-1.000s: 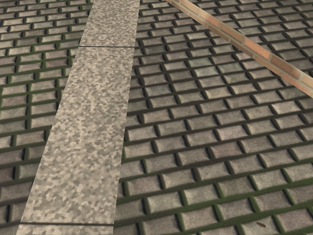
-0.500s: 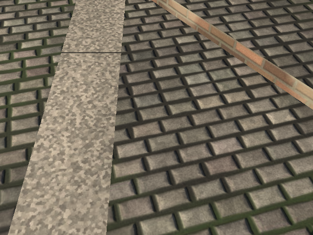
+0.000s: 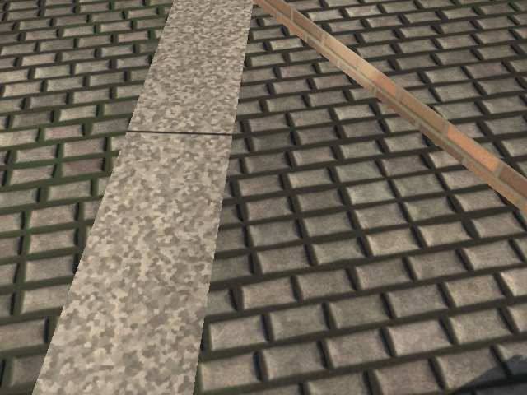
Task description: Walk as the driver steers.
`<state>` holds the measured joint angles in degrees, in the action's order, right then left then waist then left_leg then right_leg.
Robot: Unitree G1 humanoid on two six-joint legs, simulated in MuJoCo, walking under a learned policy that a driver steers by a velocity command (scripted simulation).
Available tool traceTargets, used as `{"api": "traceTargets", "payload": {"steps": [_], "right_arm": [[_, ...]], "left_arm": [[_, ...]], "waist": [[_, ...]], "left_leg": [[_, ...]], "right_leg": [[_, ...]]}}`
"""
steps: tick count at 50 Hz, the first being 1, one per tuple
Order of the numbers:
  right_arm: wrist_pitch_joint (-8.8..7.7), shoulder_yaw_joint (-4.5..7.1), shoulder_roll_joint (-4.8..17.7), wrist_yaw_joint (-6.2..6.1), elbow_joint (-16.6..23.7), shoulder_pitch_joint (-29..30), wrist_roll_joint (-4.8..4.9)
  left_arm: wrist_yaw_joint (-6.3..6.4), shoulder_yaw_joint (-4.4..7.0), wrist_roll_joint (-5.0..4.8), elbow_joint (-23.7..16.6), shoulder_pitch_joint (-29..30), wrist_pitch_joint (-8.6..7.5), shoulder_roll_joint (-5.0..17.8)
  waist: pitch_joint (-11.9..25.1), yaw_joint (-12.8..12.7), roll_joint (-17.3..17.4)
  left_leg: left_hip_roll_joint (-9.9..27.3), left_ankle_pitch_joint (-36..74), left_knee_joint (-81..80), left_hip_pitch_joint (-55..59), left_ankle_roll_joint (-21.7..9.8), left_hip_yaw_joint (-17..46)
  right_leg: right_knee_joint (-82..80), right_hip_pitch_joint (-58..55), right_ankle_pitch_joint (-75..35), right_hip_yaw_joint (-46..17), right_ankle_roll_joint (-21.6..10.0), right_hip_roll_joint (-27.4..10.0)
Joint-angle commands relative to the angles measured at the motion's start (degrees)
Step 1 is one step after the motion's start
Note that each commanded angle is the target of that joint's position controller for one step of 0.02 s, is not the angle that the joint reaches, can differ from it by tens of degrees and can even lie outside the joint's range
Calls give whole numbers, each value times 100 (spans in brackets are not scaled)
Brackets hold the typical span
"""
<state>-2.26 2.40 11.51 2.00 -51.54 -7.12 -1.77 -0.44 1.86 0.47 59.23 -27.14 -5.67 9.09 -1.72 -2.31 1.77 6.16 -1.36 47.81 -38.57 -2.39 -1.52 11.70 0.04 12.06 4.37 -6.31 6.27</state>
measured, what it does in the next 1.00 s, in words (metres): walks ahead: left foot, then right foot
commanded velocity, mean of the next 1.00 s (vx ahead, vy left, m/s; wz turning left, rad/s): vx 0.50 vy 0.00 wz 0.00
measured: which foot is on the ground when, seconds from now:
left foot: up 0.00-0.18, down 0.20-0.76, up 0.78-1.00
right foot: down 0.00-0.22, up 0.24-0.74, down 0.76-1.00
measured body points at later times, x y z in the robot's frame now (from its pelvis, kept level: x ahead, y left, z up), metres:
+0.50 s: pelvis +0.28 +0.05 +0.00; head +0.30 +0.05 +0.45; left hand +0.39 +0.29 -0.14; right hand +0.23 -0.19 -0.14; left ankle +0.26 +0.10 -0.74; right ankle +0.37 -0.11 -0.67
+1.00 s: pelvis +0.56 -0.02 +0.00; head +0.57 -0.03 +0.45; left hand +0.55 +0.23 -0.14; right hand +0.62 -0.26 -0.15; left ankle +0.58 +0.13 -0.67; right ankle +0.56 -0.07 -0.74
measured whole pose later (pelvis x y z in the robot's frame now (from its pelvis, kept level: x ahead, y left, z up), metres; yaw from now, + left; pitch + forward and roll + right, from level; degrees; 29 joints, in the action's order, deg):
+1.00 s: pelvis +0.56 -0.02 +0.00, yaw +0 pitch -1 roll +0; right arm -3.0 3.3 12.3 1.1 -56.1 -13.1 -2.1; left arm -0.1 2.9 0.7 59.8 -20.2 -5.5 11.0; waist -2.5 -0.3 1.7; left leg 4.4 -13.5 61.6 -30.7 -3.4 0.1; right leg 18.0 8.0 9.8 6.1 -6.2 4.3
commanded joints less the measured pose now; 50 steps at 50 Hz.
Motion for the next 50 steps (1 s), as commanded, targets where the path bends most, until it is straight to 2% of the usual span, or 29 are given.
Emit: {"api": "traceTargets", "payload": {"steps": [1,5,7,8,9,10,11,12,13,14,15,17,18,20,23,28,33,35,36,37,38,39,40,41,42,43,45,47,50], "right_arm": [[-51,-25,134,19,428,722,48],[-86,-25,204,-3,594,1209,57],[-131,4,263,-32,585,1066,62],[-157,40,321,-70,490,744,60],[-192,102,426,-119,284,112,60],[-250,189,583,-179,-45,-889,15],[-291,323,1028,-249,-251,-1928,-137],[-261,430,1453,-219,-290,-2146,-190],[-195,383,1141,-155,-270,-1771,42],[-206,296,878,-133,-196,-1139,106],[-255,224,581,-110,-179,-843,89],[-322,105,216,-153,-345,-836,93],[-364,85,195,-168,-437,-995,96],[-429,100,352,-185,-579,-1275,124],[-428,94,471,-185,-676,-1580,119],[-419,39,464,-198,-806,-2098,114],[-376,47,537,-279,-986,-2485,41],[-359,69,602,-317,-1010,-2381,13],[-354,84,654,-328,-1004,-2273,10],[-338,99,705,-325,-1009,-2191,18],[-326,84,676,-311,-978,-2107,46],[-335,22,488,-292,-772,-2102,100],[-326,-37,-7,-226,-764,-2806,314],[-298,100,542,-241,-760,-2279,154],[-323,121,540,-210,-569,-1724,128],[-336,110,433,-198,-529,-1500,114],[-196,96,221,-142,-576,-1607,-27],[-87,100,134,-87,-551,-1580,-55],[7,103,188,-48,-308,-906,-56]], "left_arm": [[57,74,2,-116,-362,-85,645],[142,64,84,71,-645,-45,714],[177,74,112,109,-515,-34,788],[189,87,115,118,-427,-32,847],[188,100,120,140,-368,-20,910],[176,97,87,127,-256,-7,932],[154,40,25,-59,-175,-27,779],[81,-47,-193,-105,-875,-11,211],[104,118,-39,-67,-450,6,818],[84,136,-15,-276,102,-19,800],[69,123,12,-327,384,-36,705],[7,119,158,-300,337,110,501],[-32,113,175,-279,285,177,396],[-84,117,192,-358,473,265,356],[-113,116,179,-650,1300,328,445],[-127,31,76,-1013,2460,306,392],[-109,39,70,-1253,3104,255,507],[-94,71,70,-1260,2984,203,558],[-67,107,72,-1168,2660,171,605],[-27,168,81,-947,1996,130,683],[29,262,140,-598,976,69,852],[93,402,286,-409,-87,25,1357],[53,496,273,-378,-201,73,1755],[15,440,68,-441,342,146,1418],[-4,339,21,-541,950,132,1080],[-27,265,45,-544,1205,85,801],[16,157,28,-387,1176,15,479],[44,147,17,-223,828,-66,544],[57,163,9,-110,501,-91,746]], "waist": [[-481,-45,-466],[-552,-139,-510],[-469,30,-545],[-287,187,-607],[44,443,-633],[546,870,-525],[1255,1226,-135],[1904,857,1145],[1558,821,205],[712,578,119],[312,444,-129],[72,116,-21],[69,62,41],[-36,-6,57],[-303,104,96],[-421,406,172],[-537,556,210],[-490,414,213],[-329,248,249],[2,-30,224],[539,-435,43],[1315,-746,-519],[1883,-397,-1730],[1305,-282,-712],[537,-92,-501],[207,59,-268],[53,358,-413],[39,436,-441],[-209,395,-449]], "left_leg": [[-212,445,-738,53,24,-271],[-373,74,-1301,42,-151,-338],[-545,-401,-1557,464,-333,-411],[-724,-661,-1656,986,-438,-487],[-916,-794,-1828,1723,-561,-540],[-894,-528,-2149,3010,-734,-466],[266,-1076,-2159,4575,-1054,783],[1909,-1352,-2703,6002,-1938,3689],[1631,-1567,-3117,5538,-1786,3912],[1433,-1359,-3280,4680,-1564,2908],[1187,-714,-3486,3973,-1398,2322],[726,-133,-3708,3192,-1065,1504],[656,123,-3763,3063,-1037,1321],[553,464,-3878,2959,-1042,1031],[428,486,-4101,2984,-1001,770],[303,1055,-4103,3366,-847,461],[617,1553,-3803,4327,-920,482],[698,2305,-3438,4533,-861,404],[675,3082,-3039,4508,-785,317],[580,3666,-2286,4431,-710,218],[336,3334,-1142,3903,-591,15],[17,1291,632,2674,-476,-210],[-1101,-2957,2602,717,-263,-247],[-739,-2610,2892,188,-360,459],[-491,-1987,2672,91,-374,440],[-313,-1625,2365,321,-351,418],[-130,-1425,1902,855,-235,375],[-133,-1344,1706,917,-138,259],[-10,-834,1214,371,2,113]], "right_leg": [[-495,280,-2186,-800,-389,-1532],[-176,-545,-2953,-797,-465,-1765],[242,-769,-3966,-701,-435,-1841],[654,-783,-4803,-637,-372,-1837],[1375,-770,-5387,-577,-310,-1782],[2480,-298,-5070,-410,-211,-1607],[4122,946,-3178,-253,-129,-1363],[6332,3077,1455,-9,126,-230],[6691,3585,1480,-758,18,-421],[6459,3737,876,-770,2,-705],[6161,3548,539,-733,25,-881],[5663,3054,362,-690,137,-1089],[5536,2925,333,-637,191,-1089],[5299,3082,185,-515,285,-1132],[4652,3639,-445,-351,419,-1266],[3087,3612,-1245,-84,469,-1129],[2363,3702,-945,-25,261,-967],[2098,3347,-515,30,92,-831],[1963,2812,-293,107,-10,-659],[1739,2004,-250,194,-127,-455],[1503,686,-446,112,-297,-482],[1452,-828,9,-1364,-620,-1818],[637,-2024,328,-4159,-1475,-3203],[355,-1449,800,-4027,-1245,-2844],[236,-604,580,-3099,-1033,-2647],[49,43,-104,-2525,-861,-2394],[-139,730,-788,-1706,-567,-1966],[-218,842,-1348,-1412,-568,-1860],[-454,827,-1391,-1129,-570,-1765]]}}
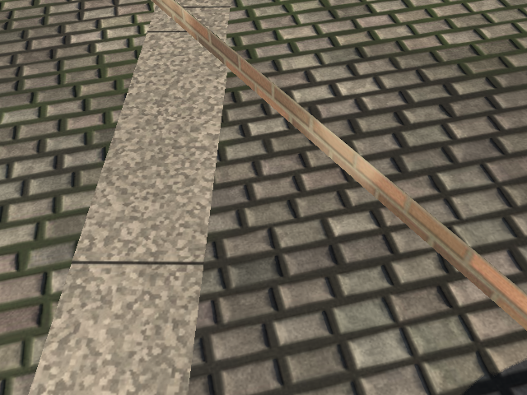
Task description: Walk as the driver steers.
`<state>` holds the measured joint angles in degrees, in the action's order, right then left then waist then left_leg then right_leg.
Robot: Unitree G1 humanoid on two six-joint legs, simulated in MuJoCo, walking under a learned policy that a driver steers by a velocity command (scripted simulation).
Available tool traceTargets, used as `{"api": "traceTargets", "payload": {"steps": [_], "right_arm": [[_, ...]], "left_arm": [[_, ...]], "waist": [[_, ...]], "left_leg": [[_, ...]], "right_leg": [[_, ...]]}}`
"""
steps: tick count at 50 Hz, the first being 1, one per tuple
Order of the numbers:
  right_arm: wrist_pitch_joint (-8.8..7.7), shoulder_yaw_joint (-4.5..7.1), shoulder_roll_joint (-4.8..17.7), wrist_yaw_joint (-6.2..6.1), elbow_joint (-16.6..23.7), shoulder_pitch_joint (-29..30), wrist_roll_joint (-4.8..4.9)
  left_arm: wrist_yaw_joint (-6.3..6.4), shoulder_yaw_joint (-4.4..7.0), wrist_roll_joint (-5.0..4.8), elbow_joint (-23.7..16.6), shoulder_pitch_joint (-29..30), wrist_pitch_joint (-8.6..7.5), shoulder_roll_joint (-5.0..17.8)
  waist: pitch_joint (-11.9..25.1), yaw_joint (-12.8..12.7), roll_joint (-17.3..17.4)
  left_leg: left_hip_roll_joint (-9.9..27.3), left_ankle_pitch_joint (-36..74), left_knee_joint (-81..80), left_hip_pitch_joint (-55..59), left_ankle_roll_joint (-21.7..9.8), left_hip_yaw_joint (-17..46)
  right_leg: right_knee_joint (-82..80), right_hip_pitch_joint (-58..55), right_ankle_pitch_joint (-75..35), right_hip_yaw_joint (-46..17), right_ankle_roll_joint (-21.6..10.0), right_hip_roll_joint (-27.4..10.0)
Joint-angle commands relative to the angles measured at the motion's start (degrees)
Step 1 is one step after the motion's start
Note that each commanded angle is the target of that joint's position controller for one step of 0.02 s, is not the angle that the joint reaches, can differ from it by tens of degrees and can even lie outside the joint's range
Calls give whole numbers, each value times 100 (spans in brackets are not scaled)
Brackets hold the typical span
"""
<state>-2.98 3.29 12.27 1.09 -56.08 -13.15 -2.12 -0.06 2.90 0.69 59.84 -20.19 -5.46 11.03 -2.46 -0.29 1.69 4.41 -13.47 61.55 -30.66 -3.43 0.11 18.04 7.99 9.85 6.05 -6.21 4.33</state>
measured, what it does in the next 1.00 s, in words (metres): walks ahead: left foot, then right foot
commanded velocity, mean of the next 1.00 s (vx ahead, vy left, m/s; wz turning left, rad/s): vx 0.50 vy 0.00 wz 0.00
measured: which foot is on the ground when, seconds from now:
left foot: up 0.00-0.32, down 0.34-0.92, up 0.94-1.00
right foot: down 0.00-0.36, up 0.38-0.88, down 0.90-1.00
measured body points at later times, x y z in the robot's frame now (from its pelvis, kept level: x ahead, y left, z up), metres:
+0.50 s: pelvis +0.27 +0.05 -0.01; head +0.29 +0.07 +0.44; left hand +0.28 +0.30 -0.16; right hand +0.33 -0.20 -0.14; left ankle +0.31 +0.11 -0.75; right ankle +0.20 -0.08 -0.66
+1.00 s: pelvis +0.54 +0.01 -0.01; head +0.57 +0.00 +0.43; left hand +0.67 +0.25 -0.14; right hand +0.50 -0.23 -0.17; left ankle +0.39 +0.12 -0.65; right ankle +0.61 -0.06 -0.75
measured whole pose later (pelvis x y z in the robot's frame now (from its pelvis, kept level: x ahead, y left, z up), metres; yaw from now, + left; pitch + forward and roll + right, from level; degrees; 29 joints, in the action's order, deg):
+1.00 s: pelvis +0.54 +0.01 -0.01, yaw +0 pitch +0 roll +0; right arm -4.7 2.5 11.1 -0.2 -60.5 -22.1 -0.4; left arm -0.5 3.3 1.3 53.5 -7.0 -4.5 11.5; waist -3.6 1.6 1.1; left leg -0.9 -22.2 63.7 -14.5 -4.8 -0.9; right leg 29.6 20.1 9.8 6.3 -5.5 1.9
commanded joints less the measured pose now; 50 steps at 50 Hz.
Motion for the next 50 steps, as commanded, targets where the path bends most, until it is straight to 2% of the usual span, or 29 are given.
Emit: {"api": "traceTargets", "payload": {"steps": [1,7,10,12,14,15,16,17,18,19,20,21,22,23,24,26,29,34,39,41,42,43,44,45,46,47,48,49,50], "right_arm": [[90,12,141,49,242,-23,-6],[61,-85,82,63,646,1225,93],[29,-96,132,52,805,1646,93],[-13,-81,186,48,898,1771,91],[-70,-46,240,21,864,1508,96],[-101,1,308,-17,729,1062,92],[-149,70,394,-64,438,203,73],[-207,185,677,-126,127,-839,-35],[-219,357,1334,-167,47,-1652,-176],[-117,352,1256,-97,46,-1404,14],[-92,284,1029,-77,135,-684,139],[-123,179,641,-51,220,-230,154],[-166,109,410,-48,193,-61,139],[-204,44,221,-72,104,-67,157],[-244,13,160,-90,31,-178,145],[-324,26,305,-108,-110,-515,148],[-343,33,460,-111,-190,-829,147],[-328,-23,429,-122,-306,-1363,145],[-299,-26,471,-189,-493,-1811,84],[-282,-4,534,-225,-531,-1776,53],[-281,6,574,-239,-525,-1663,46],[-277,23,630,-246,-521,-1568,42],[-255,32,672,-236,-516,-1455,62],[-256,0,600,-222,-447,-1389,104],[-267,-106,192,-159,-221,-1628,299],[-272,-22,305,-132,-267,-1881,309],[-235,52,549,-143,-181,-1382,194],[-262,24,432,-118,-78,-970,163],[-242,12,271,-123,-99,-902,141]], "left_arm": [[19,46,-13,-147,-305,-104,542],[42,-16,-4,17,-929,-93,519],[86,-17,40,135,-1193,-69,540],[122,1,77,190,-1225,-48,590],[149,23,96,193,-1050,-38,662],[153,41,97,191,-956,-32,722],[139,47,73,185,-845,-11,752],[123,13,28,100,-778,-18,675],[49,-102,-205,-99,-1225,-21,166],[37,13,-119,-42,-1198,-14,473],[38,75,-27,-194,-633,13,605],[5,60,2,-301,-265,-16,532],[-11,62,24,-302,-168,10,413],[-34,56,112,-294,-251,88,326],[-70,40,151,-241,-377,166,207],[-115,50,166,-311,-253,261,192],[-142,59,147,-591,513,330,288],[-161,-15,59,-970,1649,309,229],[-149,-42,49,-1235,2342,257,288],[-142,-20,49,-1296,2356,204,350],[-126,0,48,-1261,2177,173,377],[-91,43,52,-1144,1782,143,443],[-46,106,75,-879,984,95,525],[16,213,172,-552,-59,33,773],[75,369,313,-442,-937,10,1371],[7,402,167,-425,-783,106,1465],[-22,339,21,-530,-69,144,1216],[-34,224,-16,-624,439,112,810],[-29,141,1,-603,626,66,546]], "waist": [[-211,134,-449],[-356,-192,-518],[-439,-313,-542],[-478,-289,-544],[-354,-88,-575],[-119,105,-620],[304,474,-505],[896,843,-333],[1824,827,780],[1984,705,738],[969,419,276],[422,293,15],[104,104,-16],[-12,-72,86],[12,-153,137],[-4,-214,121],[-213,-120,111],[-334,176,149],[-431,371,207],[-432,291,219],[-355,165,247],[-147,-16,289],[244,-367,194],[839,-744,21],[1676,-841,-915],[2039,-625,-1433],[1169,-364,-699],[468,-252,-368],[114,-42,-220]], "left_leg": [[195,578,-398,-603,147,-93],[23,1378,-2046,-633,189,-387],[-77,1254,-2481,-731,78,-451],[-135,943,-2702,-706,-51,-454],[-335,522,-2973,-121,-241,-555],[-531,341,-3090,514,-350,-641],[-717,524,-3447,1527,-482,-738],[-252,521,-3480,3056,-714,-215],[1541,-121,-3714,4942,-1410,2304],[1987,-292,-4575,4887,-1680,3938],[1716,-654,-4681,4021,-1463,3008],[1491,-406,-4926,3177,-1288,2335],[1201,-2,-5114,2594,-1050,1785],[959,353,-5224,2183,-873,1365],[838,618,-5276,2018,-812,1104],[734,1201,-5341,1985,-852,826],[653,1325,-5546,2141,-866,605],[529,1987,-5538,2627,-749,303],[762,2639,-5258,3525,-818,252],[884,3185,-4995,3799,-798,228],[889,3823,-4730,3810,-742,148],[859,4638,-4258,3781,-668,71],[705,5045,-3355,3640,-570,-76],[474,4249,-2123,2815,-454,-229],[-156,1776,-29,1036,-206,-593],[-940,-1656,1354,-130,-169,-139],[-466,-1191,1542,-577,-241,286],[-274,-746,1278,-532,-206,257],[-108,-542,896,-226,-160,221]], "right_leg": [[-1143,-31,-1221,-1240,-566,-1536],[-1123,-564,-1943,-894,-435,-1429],[-963,-1135,-2236,-884,-514,-1587],[-759,-1475,-2614,-890,-539,-1730],[-287,-1563,-3685,-755,-445,-1758],[230,-1521,-4468,-679,-371,-1721],[1186,-1337,-4762,-518,-270,-1553],[2469,-386,-3745,-388,-159,-1337],[4761,1599,-835,6,131,-551],[5812,2486,1964,-610,99,-24],[5934,2904,1444,-882,38,-461],[5616,2832,969,-871,38,-669],[5247,2582,723,-844,53,-843],[4957,2280,611,-835,117,-948],[4822,2067,546,-793,176,-967],[4636,2156,383,-675,272,-983],[4027,2760,-193,-550,422,-1113],[2544,2918,-937,-311,521,-999],[1744,2971,-791,-184,330,-803],[1510,2796,-412,-158,171,-714],[1362,2435,-192,-98,69,-596],[1247,1847,15,-11,-38,-403],[907,910,-103,94,-165,-205],[830,-583,-205,-277,-376,-524],[606,-2313,519,-2461,-909,-2154],[-225,-2666,435,-4566,-1396,-2913],[-280,-1924,743,-3743,-1202,-2632],[-441,-1006,-62,-2948,-1066,-2451],[-553,-378,-1163,-2298,-841,-2179]]}}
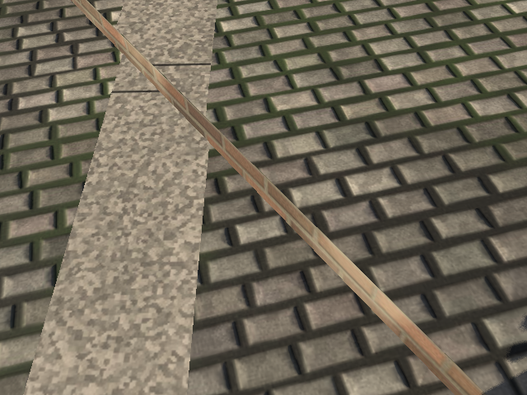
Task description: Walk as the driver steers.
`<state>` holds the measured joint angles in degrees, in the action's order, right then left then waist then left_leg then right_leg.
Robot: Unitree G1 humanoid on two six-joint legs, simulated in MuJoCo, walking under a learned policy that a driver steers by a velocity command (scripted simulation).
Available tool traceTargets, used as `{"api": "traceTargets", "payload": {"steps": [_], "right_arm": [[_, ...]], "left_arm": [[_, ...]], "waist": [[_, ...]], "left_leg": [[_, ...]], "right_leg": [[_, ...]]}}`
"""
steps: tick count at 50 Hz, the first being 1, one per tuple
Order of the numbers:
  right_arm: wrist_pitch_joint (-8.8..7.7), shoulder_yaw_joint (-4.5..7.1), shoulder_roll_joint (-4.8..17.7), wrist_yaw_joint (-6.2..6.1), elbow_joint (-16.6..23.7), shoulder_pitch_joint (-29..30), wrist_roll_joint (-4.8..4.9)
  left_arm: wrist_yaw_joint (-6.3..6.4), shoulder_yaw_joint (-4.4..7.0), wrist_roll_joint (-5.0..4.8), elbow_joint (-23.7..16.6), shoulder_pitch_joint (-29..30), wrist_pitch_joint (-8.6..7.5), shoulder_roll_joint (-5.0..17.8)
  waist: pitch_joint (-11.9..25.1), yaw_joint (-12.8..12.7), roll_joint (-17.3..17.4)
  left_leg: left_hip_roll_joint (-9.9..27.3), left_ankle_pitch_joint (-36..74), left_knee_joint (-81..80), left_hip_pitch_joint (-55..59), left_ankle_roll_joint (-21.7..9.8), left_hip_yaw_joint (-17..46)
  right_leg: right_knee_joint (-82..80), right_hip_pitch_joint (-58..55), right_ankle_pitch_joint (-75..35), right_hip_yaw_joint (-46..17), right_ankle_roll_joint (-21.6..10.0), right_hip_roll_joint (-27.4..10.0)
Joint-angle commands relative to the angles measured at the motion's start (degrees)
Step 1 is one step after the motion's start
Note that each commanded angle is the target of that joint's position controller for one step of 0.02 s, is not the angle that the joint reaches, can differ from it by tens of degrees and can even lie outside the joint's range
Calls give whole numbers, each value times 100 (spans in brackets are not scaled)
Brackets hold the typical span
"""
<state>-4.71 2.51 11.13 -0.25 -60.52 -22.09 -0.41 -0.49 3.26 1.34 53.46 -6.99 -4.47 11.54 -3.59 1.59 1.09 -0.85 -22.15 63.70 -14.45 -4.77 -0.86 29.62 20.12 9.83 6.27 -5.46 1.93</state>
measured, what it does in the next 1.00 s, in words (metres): walks ahead: left foot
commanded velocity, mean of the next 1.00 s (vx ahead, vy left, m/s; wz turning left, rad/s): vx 0.10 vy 0.00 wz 0.00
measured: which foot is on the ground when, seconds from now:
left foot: up 0.00-0.34, down 0.36-1.00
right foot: down 0.00-1.00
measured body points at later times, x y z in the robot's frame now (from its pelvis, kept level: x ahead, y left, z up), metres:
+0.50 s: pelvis +0.15 +0.02 +0.00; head +0.16 +0.03 +0.45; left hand +0.14 +0.24 -0.16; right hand +0.21 -0.20 -0.14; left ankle +0.21 +0.10 -0.73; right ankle +0.10 -0.08 -0.73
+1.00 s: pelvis +0.17 +0.02 +0.01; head +0.17 +0.02 +0.46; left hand +0.13 +0.23 -0.15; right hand +0.16 -0.20 -0.15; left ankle +0.21 +0.10 -0.73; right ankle +0.10 -0.08 -0.73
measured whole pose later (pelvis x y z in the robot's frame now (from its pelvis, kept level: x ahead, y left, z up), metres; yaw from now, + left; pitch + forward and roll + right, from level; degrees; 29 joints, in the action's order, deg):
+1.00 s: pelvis +0.17 +0.02 +0.01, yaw -1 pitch -2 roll +0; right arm -0.4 0.3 7.8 -2.2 -66.0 -15.7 -0.3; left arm 3.1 -0.7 0.6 66.7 -19.5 -1.0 6.8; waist -1.8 0.6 -0.5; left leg -2.3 -8.3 22.1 -12.2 -3.4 -4.1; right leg 21.6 2.0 17.9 2.7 -1.3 0.3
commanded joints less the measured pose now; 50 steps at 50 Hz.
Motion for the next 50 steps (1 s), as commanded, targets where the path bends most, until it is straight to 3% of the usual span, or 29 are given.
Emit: {"api": "traceTargets", "payload": {"steps": [1,3,5,10,16,17,18,19,20,21,22,24,26,27,29,32,50], "right_arm": [[11,92,314,9,323,-87,-131],[157,78,146,25,222,-337,-190],[237,82,138,33,263,-237,-171],[299,-26,103,-3,481,703,-84],[248,-53,203,-139,370,852,-65],[203,-63,162,-158,277,660,-79],[129,-39,326,-183,197,449,-106],[62,35,725,-201,142,142,-137],[115,-7,655,-199,128,272,-37],[173,-77,367,-178,159,313,0],[210,-112,298,-175,185,527,-25],[298,-144,289,-221,235,966,-48],[374,-105,336,-219,211,1081,32],[376,-93,301,-201,177,965,52],[351,-85,247,-196,26,740,48],[318,-87,218,-185,-97,614,13],[405,-171,80,-204,-504,329,9]], "left_arm": [[44,37,-82,137,-737,-85,308],[65,-25,-60,308,-996,-176,228],[75,-13,-56,390,-1106,-218,446],[117,-114,-49,519,-1302,-124,432],[212,-165,-31,733,-1500,18,382],[233,-175,-62,743,-1408,42,358],[243,-185,-51,774,-1542,43,320],[258,-195,-29,759,-1893,45,247],[268,-279,-167,1002,-2589,149,-213],[324,-227,-140,1080,-2426,261,29],[332,-192,-109,1035,-2148,326,95],[296,-227,-68,1060,-1950,419,-53],[273,-277,2,1070,-1823,420,-82],[276,-268,-2,1096,-1744,399,14],[300,-281,-47,1148,-1698,353,-2],[345,-286,-80,1175,-1648,306,18],[374,-360,-72,1341,-1799,338,-115]], "waist": [[146,-68,-249],[279,86,-321],[356,189,-445],[365,-16,-697],[279,-134,-649],[260,-7,-506],[360,22,-179],[688,-151,285],[1010,-351,989],[894,-194,833],[604,-239,727],[363,-434,558],[75,-386,383],[-97,-254,86],[-50,-178,-179],[158,-145,-173],[-147,-110,-159]], "left_leg": [[500,342,385,-1505,65,303],[394,364,151,-1053,189,178],[323,615,-227,-1113,273,79],[287,1450,-1918,-911,335,-216],[185,1290,-3147,-371,162,-188],[188,1683,-3777,30,112,-172],[480,2867,-4260,620,77,162],[1239,4928,-3936,1353,-64,781],[1874,5766,-3894,1454,-843,1357],[1992,5005,-4183,1116,-1069,1681],[1829,4184,-4411,743,-999,1631],[1381,2575,-4681,128,-523,1242],[897,1013,-4814,-139,-45,889],[754,972,-4818,-39,26,768],[681,1686,-4593,389,25,661],[700,2500,-4379,772,-12,598],[608,1912,-4502,596,87,559]], "right_leg": [[-1699,-1215,-2237,-1803,-769,-1725],[-1573,-954,-3845,-1204,-694,-1549],[-1536,-974,-4511,-861,-707,-1423],[-1458,-1068,-4520,-397,-516,-1145],[-880,-1468,-3761,-730,-480,-1391],[-624,-1385,-3366,-742,-355,-1320],[-326,-1204,-2597,-739,-125,-1127],[91,-845,-958,-589,48,-817],[405,-707,1272,-325,190,-315],[486,-752,1905,-361,228,-188],[395,-777,1885,-427,240,-158],[-364,-1211,1106,-514,268,-265],[-931,-1270,542,-747,308,-489],[-941,-1085,490,-803,300,-563],[-1070,-991,314,-865,299,-657],[-1178,-1048,111,-892,285,-713],[-1306,-1028,191,-906,244,-787]]}}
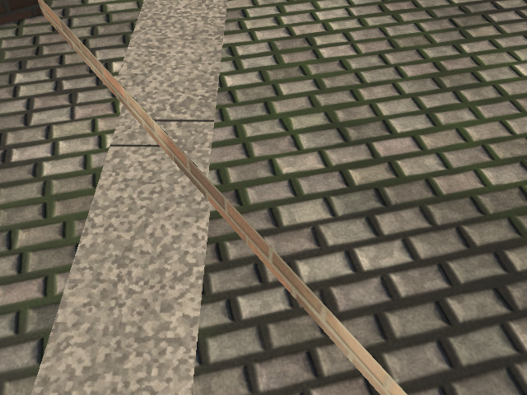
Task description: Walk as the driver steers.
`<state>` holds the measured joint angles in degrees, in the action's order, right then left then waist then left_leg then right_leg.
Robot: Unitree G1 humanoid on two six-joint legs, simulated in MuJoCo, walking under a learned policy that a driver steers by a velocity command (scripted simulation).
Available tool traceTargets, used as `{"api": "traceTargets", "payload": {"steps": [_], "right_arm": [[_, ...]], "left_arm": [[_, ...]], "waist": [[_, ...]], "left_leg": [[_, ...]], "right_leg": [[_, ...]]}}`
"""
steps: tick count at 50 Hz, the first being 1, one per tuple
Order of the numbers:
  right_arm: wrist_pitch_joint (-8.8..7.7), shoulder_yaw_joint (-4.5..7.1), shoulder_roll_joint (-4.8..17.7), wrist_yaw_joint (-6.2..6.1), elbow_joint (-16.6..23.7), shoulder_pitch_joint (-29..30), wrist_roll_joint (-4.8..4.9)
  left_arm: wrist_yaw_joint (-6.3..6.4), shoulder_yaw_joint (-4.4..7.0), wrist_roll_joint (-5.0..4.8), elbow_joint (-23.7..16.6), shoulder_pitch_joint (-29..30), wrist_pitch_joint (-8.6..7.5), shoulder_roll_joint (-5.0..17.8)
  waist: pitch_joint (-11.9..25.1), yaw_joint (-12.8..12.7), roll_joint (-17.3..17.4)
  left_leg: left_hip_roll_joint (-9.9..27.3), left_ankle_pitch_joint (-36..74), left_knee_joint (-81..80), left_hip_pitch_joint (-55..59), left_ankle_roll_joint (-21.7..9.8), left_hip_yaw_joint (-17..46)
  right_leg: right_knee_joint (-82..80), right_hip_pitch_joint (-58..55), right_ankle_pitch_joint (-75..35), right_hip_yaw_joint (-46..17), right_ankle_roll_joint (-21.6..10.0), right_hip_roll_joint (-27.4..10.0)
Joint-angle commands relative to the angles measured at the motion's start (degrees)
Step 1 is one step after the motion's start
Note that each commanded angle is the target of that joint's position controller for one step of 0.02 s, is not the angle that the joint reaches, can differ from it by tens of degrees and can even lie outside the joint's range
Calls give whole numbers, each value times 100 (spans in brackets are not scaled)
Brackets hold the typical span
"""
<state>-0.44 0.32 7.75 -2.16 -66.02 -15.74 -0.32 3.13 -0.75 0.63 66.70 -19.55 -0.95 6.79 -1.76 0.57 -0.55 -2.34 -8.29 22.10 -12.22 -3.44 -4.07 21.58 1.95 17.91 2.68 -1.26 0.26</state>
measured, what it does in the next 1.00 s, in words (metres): walks ahead: left foot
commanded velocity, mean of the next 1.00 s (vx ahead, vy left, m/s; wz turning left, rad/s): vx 0.27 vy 0.00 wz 0.00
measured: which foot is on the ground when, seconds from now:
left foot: down 0.00-0.32, up 0.34-0.54, down 0.56-1.00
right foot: down 0.00-0.58, up 0.60-1.00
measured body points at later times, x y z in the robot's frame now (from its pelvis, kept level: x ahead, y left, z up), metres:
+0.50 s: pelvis +0.06 +0.02 -0.01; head +0.06 +0.04 +0.44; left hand -0.07 +0.23 -0.16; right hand +0.09 -0.22 -0.15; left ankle +0.09 +0.11 -0.73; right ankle -0.07 -0.10 -0.74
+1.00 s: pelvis +0.29 +0.05 -0.01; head +0.33 +0.04 +0.44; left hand +0.47 +0.26 -0.13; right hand +0.19 -0.17 -0.16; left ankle +0.13 +0.12 -0.74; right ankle +0.46 -0.05 -0.72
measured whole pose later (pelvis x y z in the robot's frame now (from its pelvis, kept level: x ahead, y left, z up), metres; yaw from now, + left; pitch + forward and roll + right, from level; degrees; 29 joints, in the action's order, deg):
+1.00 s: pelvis +0.29 +0.05 -0.01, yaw +0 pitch +1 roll +1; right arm -6.2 0.8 8.3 -0.8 -63.6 -27.9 -1.0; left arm -1.5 2.3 1.1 52.3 -0.8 -3.2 9.4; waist -3.4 3.0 -0.8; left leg -3.7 -20.3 10.7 8.8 -3.2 -4.5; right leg 33.7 32.6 3.5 5.7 -4.9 -1.7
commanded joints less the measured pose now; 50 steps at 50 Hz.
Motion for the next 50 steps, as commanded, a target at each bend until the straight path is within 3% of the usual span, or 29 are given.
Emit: {"api": "traceTargets", "payload": {"steps": [1,11,13,15,17,18,20,22,25,27,28,29,30,31,32,33,35,37,41,46,48,50], "right_arm": [[-19,44,410,-12,32,-321,1],[-12,11,343,-13,-61,-426,5],[10,28,368,-1,-64,-441,3],[41,89,447,40,30,-373,-21],[-1,67,266,125,292,52,-70],[-51,48,189,170,449,260,-154],[-168,105,356,233,695,487,-173],[-281,173,484,290,875,612,-127],[-368,230,444,360,1046,553,-38],[-378,309,404,352,704,-532,3],[-410,445,683,290,429,-1437,-26],[-421,625,1393,206,342,-2330,-109],[-331,584,1327,208,190,-2463,-89],[-298,516,1210,193,417,-1591,-106],[-328,452,1005,213,629,-994,-87],[-371,392,908,220,714,-686,-83],[-463,270,663,196,673,-644,-62],[-536,230,682,159,548,-960,-53],[-579,163,706,152,452,-1293,-49],[-624,156,785,132,396,-1467,-42],[-625,177,839,112,368,-1453,-60],[-621,199,902,78,360,-1310,-92]], "left_arm": [[12,36,-1,21,-557,-15,352],[9,9,-2,51,-696,-39,277],[-4,41,25,86,-860,-31,322],[-26,123,37,18,-938,1,488],[-30,215,4,42,-1310,-2,694],[-25,274,6,51,-1324,-23,810],[-41,322,75,46,-1376,-109,819],[-67,353,112,27,-1382,-215,827],[-99,395,87,-54,-1174,-312,927],[-151,395,36,-163,-817,-346,949],[-194,349,50,-196,-793,-397,841],[-253,238,-19,-508,-723,-426,463],[-303,317,89,-654,-540,-436,652],[-338,325,135,-767,-271,-402,607],[-387,310,111,-818,-55,-428,547],[-410,322,72,-815,-69,-441,465],[-436,343,140,-765,-297,-336,420],[-460,389,131,-853,-121,-244,512],[-495,386,113,-1286,1030,-194,529],[-501,333,28,-1685,2035,-220,509],[-472,363,31,-1736,2061,-248,586],[-393,431,59,-1536,1436,-333,692]], "waist": [[-337,-5,4],[-382,13,-9],[-343,-25,-41],[-620,-98,-310],[-1136,-327,-720],[-1398,-355,-870],[-1477,-363,-709],[-1343,-326,-520],[-1079,-132,-516],[-721,412,-304],[-257,789,163],[250,1069,1655],[339,900,1699],[-206,431,847],[-463,291,268],[-531,71,102],[-409,-162,234],[-412,-194,309],[-606,-51,356],[-677,116,513],[-639,57,499],[-335,-209,497]], "left_leg": [[755,513,-342,371,-43,880],[746,462,-321,372,-24,877],[576,-545,-225,277,-61,785],[298,-1919,216,-296,-162,554],[17,-1919,1110,-1372,-104,126],[139,-1542,1604,-1769,-76,-69],[438,-1525,2152,-2398,-95,69],[565,-1550,2148,-2682,-79,147],[390,-1164,1499,-1721,-81,-99],[-77,-709,828,401,-149,-424],[127,-822,599,1693,-264,1],[1751,-2409,-618,2568,-786,2603],[2394,-2661,-1486,2269,-1149,4351],[2375,-2966,-1327,1650,-1072,3769],[2189,-2431,-1363,1073,-981,3155],[1940,-1785,-1453,703,-842,2578],[1585,-695,-1501,510,-691,1763],[1478,232,-1499,682,-719,1343],[1356,1226,-1578,854,-802,873],[1301,2112,-1540,998,-760,511],[1434,2787,-1321,1341,-738,469],[1392,4698,-389,1640,-568,304]], "right_leg": [[-506,796,-614,-548,-177,-621],[-542,849,-620,-560,-190,-628],[-599,861,399,-553,-274,-522],[-712,1025,1880,-860,-536,-597],[-1360,813,2904,-1769,-933,-1236],[-1604,730,2886,-2171,-1139,-1678],[-1654,319,2114,-2362,-1342,-1964],[-1477,-221,1129,-2067,-1302,-1886],[-1117,61,54,-1423,-1085,-1605],[-202,1194,-949,-732,-799,-1122],[1055,1818,-1579,-256,-609,-746],[3265,3045,-412,466,-219,45],[4590,3537,1199,-90,-322,259],[5116,3816,786,-386,-457,-222],[5004,3749,180,-445,-502,-434],[4704,3494,-161,-439,-498,-566],[4330,3118,-367,-336,-380,-617],[4114,3315,-555,-171,-297,-572],[3162,3844,-1107,84,-128,-542],[1489,3176,-1663,362,-201,-263],[1229,2968,-1570,373,-365,-180],[1080,2291,-1303,450,-540,124]]}}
